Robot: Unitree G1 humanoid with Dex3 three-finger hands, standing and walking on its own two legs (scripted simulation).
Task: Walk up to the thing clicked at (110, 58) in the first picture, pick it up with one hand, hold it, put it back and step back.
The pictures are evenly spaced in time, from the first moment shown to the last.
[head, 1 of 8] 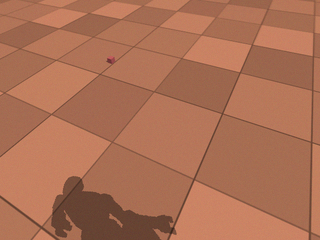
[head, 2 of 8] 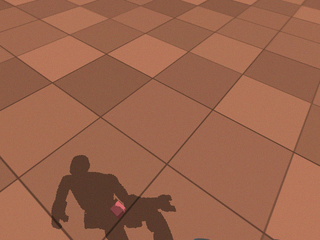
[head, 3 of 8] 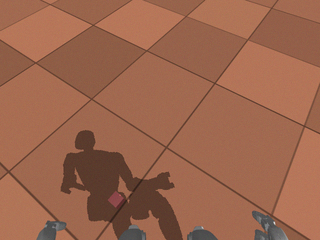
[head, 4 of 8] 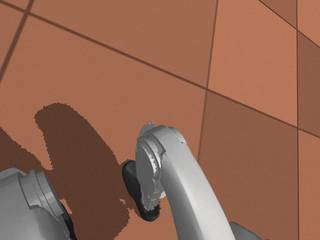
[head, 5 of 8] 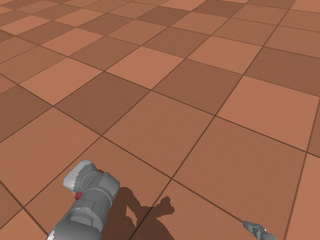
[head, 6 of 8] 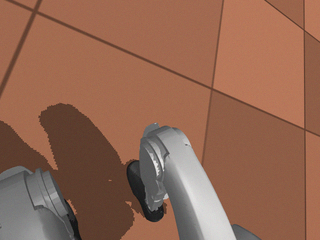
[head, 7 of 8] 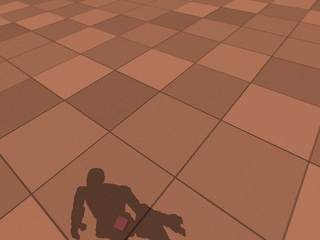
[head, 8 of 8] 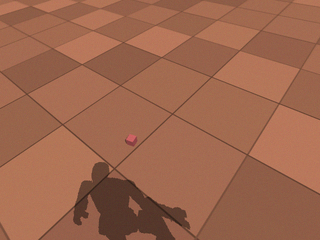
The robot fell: no
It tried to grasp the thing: yes
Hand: left
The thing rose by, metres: 0.66
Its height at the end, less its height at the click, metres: +0.00
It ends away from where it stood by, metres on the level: 0.03
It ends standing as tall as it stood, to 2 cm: yes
